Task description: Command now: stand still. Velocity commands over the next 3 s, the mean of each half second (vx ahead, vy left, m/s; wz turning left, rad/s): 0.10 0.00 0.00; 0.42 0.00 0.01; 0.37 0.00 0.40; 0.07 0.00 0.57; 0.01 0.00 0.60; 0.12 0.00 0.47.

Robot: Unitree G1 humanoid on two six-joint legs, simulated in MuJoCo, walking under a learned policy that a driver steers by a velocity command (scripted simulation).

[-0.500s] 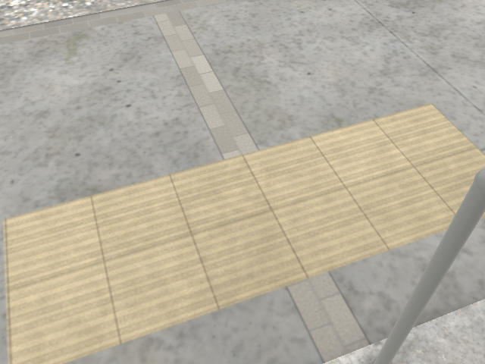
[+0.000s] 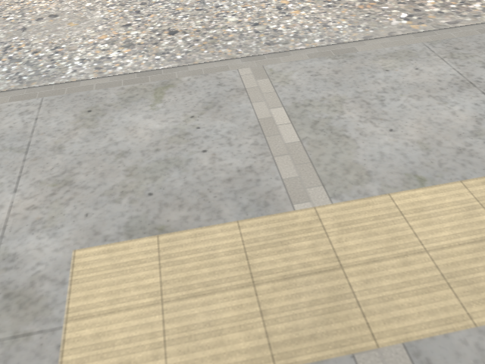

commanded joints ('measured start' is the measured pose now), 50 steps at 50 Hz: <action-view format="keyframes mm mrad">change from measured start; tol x64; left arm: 1 137 170 57 -3 13 42 7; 50 -67 71 89 -208 64 -166 -145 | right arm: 1 170 -107 -25 16 25 -31 14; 50 540 -231 -128 99 -130 -207 46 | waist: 1 -28 -163 273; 50 -204 35 78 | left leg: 1 291 17 5 -466 -56 53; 22 573 326 -410 -609 -18 367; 35 -1021 -41 -223 707 -54 193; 40 203 72 49 60 983 19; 50 1001 436 -724 -171 637 479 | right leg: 1 -242 -188 330 -368 -285 -88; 22 -549 -56 104 140 -154 -46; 33 601 -270 768 -151 -247 -396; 41 -861 -35 -37 229 -396 -15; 47 -421 51 316 1247 -379 -128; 50 -1484 22 369 1401 -215 18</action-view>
